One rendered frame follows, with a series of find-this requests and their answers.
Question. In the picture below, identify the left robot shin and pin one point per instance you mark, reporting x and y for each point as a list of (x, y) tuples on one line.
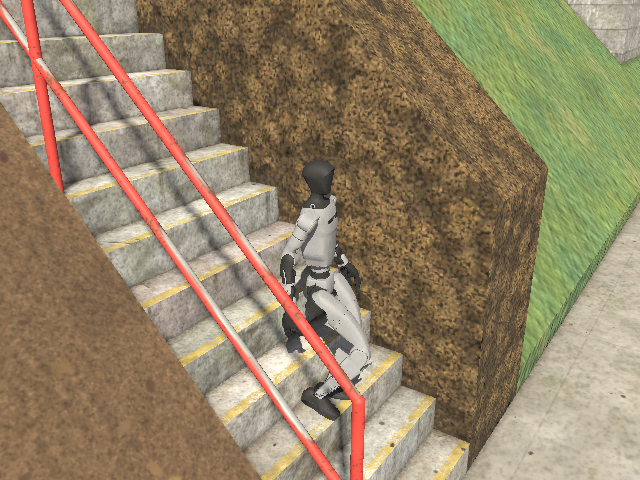
[(340, 354)]

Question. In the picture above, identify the robot left hand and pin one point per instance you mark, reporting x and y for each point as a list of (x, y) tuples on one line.
[(349, 271)]

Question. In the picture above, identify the right robot shin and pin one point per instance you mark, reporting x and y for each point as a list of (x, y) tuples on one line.
[(352, 365)]

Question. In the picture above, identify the left robot forearm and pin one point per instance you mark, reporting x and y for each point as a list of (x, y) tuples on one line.
[(339, 257)]

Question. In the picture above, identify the right robot forearm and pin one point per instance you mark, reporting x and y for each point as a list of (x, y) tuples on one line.
[(287, 263)]

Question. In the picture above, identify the robot right hand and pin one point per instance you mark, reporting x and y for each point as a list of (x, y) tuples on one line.
[(288, 324)]

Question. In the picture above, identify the robot shin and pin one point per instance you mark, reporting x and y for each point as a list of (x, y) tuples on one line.
[(352, 365), (340, 354)]

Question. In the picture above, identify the robot right upper arm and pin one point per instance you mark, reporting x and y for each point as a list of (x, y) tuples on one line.
[(305, 225)]

